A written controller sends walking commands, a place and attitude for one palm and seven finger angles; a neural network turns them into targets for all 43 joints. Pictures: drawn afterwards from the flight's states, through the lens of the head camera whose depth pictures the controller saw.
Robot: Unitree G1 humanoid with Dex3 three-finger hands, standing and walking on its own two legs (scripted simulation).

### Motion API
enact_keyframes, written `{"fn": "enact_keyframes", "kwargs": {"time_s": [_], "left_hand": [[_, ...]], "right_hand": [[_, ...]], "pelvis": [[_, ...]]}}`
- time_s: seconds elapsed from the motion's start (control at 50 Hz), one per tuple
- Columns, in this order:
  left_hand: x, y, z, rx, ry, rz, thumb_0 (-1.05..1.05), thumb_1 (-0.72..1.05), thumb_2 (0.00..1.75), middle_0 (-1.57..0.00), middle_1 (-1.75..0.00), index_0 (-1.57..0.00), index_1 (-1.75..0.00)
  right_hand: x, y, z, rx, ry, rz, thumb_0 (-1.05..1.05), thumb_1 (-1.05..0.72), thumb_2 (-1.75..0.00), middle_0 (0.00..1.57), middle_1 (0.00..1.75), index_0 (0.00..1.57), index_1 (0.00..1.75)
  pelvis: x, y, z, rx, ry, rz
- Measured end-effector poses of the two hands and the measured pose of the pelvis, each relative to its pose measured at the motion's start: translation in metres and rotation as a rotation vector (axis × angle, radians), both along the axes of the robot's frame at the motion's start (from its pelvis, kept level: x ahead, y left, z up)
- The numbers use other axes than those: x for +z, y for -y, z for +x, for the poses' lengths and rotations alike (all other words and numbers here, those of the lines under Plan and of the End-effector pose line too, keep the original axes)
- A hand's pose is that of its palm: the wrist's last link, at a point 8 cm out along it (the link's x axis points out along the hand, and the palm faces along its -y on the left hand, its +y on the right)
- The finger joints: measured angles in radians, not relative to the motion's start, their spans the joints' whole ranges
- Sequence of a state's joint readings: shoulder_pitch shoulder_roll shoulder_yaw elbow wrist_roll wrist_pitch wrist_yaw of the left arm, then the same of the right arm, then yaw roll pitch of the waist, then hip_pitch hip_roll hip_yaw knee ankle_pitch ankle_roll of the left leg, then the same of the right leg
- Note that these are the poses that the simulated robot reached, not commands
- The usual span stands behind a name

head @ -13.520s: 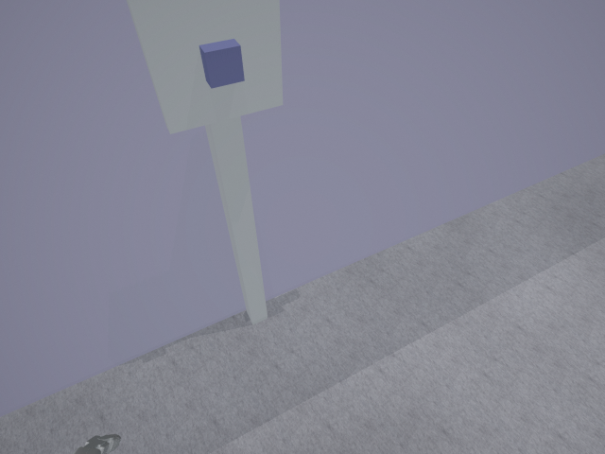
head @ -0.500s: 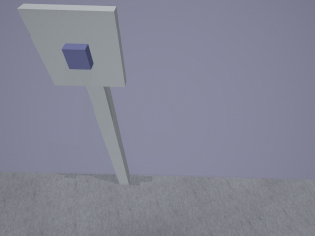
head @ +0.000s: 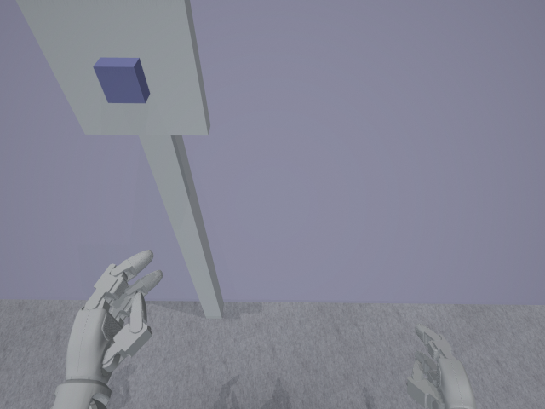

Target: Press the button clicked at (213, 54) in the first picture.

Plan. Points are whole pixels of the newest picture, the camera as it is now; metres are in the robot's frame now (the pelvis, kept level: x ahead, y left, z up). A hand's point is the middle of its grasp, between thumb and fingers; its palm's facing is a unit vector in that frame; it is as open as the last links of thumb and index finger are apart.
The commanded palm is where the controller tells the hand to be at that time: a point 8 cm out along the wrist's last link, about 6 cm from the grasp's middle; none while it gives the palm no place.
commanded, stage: raise the hand and make a fist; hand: left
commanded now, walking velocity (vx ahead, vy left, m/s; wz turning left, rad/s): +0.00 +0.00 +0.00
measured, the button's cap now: (124, 79) +0.51 +0.24 +0.23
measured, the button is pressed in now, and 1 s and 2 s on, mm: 0 0 0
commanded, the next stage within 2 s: aim a knuckle at the button in 1.72 s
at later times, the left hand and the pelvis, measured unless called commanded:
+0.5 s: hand (109, 336) +0.20 +0.20 +0.08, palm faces +0.04 -1.00 -0.05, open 3.3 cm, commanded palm +0.15 +0.26 +0.10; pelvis -0.01 +0.01 +0.00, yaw +1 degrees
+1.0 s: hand (58, 287) +0.21 +0.23 +0.17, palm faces +0.07 -0.99 -0.08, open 3.1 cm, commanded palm +0.18 +0.28 +0.18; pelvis +0.00 +0.02 +0.02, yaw +2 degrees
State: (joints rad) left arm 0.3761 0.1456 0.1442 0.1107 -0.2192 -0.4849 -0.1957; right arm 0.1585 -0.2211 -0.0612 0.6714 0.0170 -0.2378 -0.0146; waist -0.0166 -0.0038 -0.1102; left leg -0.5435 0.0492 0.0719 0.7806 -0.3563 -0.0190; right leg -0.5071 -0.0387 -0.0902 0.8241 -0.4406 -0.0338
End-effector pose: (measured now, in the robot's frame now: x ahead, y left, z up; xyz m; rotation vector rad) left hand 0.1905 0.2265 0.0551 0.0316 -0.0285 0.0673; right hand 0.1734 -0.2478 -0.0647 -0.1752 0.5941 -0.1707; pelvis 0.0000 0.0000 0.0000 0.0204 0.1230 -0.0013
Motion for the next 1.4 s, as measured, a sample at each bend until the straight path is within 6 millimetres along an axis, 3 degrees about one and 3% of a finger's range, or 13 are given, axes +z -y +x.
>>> {"fn": "enact_keyframes", "kwargs": {"time_s": [0.06, 0.12, 0.2, 0.3, 0.4, 0.56, 0.74, 1.0, 1.16, 1.4], "left_hand": [[-0.02, 0.002, -0.022, -0.075, -0.049, -0.013, 0.0, 0.91, 0.9, -0.44, -0.56, -0.44, -0.57], [-0.036, -0.007, -0.05, -0.02, -0.14, -0.042, 0.01, 0.9, 0.9, -0.53, -0.64, -0.52, -0.65], [-0.029, -0.023, -0.07, 0.093, -0.107, -0.017, 0.02, 0.9, 0.9, -0.63, -0.76, -0.63, -0.77], [0.0, -0.022, -0.05, 0.016, 0.024, 0.021, 0.02, 0.9, 0.9, -0.77, -0.91, -0.76, -0.92], [0.015, -0.02, -0.023, -0.077, -0.034, 0.014, 0.02, 0.9, 0.9, -0.91, -1.06, -0.9, -1.07], [0.042, -0.037, -0.02, -0.004, -0.037, 0.027, 0.02, 0.9, 0.9, -1.12, -1.3, -1.11, -1.31], [0.067, -0.045, -0.018, -0.01, 0.018, 0.039, 0.02, 0.9, 0.9, -1.27, -1.46, -1.26, -1.46], [0.117, -0.056, -0.002, -0.002, 0.07, 0.056, 0.02, 0.9, 0.9, -1.3, -1.49, -1.3, -1.5], [0.144, -0.062, 0.006, 0.008, 0.071, 0.069, 0.02, 0.9, 0.9, -1.31, -1.5, -1.3, -1.5], [0.182, -0.06, 0.012, 0.003, 0.107, 0.077, 0.02, 0.9, 0.9, -1.31, -1.5, -1.3, -1.5]], "right_hand": [[0.01, 0.005, 0.02, 0.026, 0.085, -0.021, 0.01, -0.91, -0.9, 0.2, 0.3, 0.2, 0.3], [0.017, 0.004, 0.032, 0.047, 0.132, -0.049, 0.01, -0.91, -0.9, 0.2, 0.3, 0.2, 0.3], [0.014, -0.005, 0.032, 0.09, 0.128, -0.074, 0.01, -0.91, -0.9, 0.2, 0.3, 0.2, 0.3], [-0.003, -0.022, 0.012, 0.123, 0.059, -0.044, 0.01, -0.91, -0.9, 0.2, 0.3, 0.2, 0.3], [-0.011, -0.033, -0.018, 0.065, -0.002, 0.024, 0.01, -0.91, -0.9, 0.2, 0.3, 0.2, 0.3], [-0.006, -0.031, -0.041, 0.015, -0.032, 0.026, 0.02, -0.9, -0.9, 0.2, 0.3, 0.2, 0.3], [0.016, -0.032, -0.017, 0.058, 0.052, -0.023, 0.02, -0.91, -0.9, 0.2, 0.3, 0.2, 0.3], [0.046, -0.067, 0.028, 0.165, 0.181, 0.023, 0.02, -0.91, -0.9, 0.2, 0.3, 0.2, 0.3], [0.045, -0.071, 0.03, 0.19, 0.151, 0.042, 0.01, -0.9, -0.9, 0.2, 0.3, 0.2, 0.3], [0.045, -0.051, 0.024, 0.16, 0.135, 0.037, 0.02, -0.9, -0.9, 0.2, 0.3, 0.2, 0.3]], "pelvis": [[-0.012, 0.003, -0.007, 0.001, -0.013, 0.0], [-0.018, 0.005, -0.01, 0.012, -0.015, -0.007], [-0.021, 0.006, -0.013, 0.036, -0.008, -0.028], [-0.02, 0.005, -0.018, 0.053, 0.01, -0.048], [-0.009, 0.0, -0.016, 0.035, 0.029, -0.043], [0.004, -0.011, -0.008, 0.015, 0.052, -0.035], [0.011, -0.021, -0.003, 0.025, 0.085, -0.039], [0.023, -0.023, 0.003, 0.033, 0.151, -0.034], [0.028, -0.018, 0.002, 0.036, 0.178, -0.027], [0.032, -0.008, -0.003, 0.034, 0.207, -0.02]]}}
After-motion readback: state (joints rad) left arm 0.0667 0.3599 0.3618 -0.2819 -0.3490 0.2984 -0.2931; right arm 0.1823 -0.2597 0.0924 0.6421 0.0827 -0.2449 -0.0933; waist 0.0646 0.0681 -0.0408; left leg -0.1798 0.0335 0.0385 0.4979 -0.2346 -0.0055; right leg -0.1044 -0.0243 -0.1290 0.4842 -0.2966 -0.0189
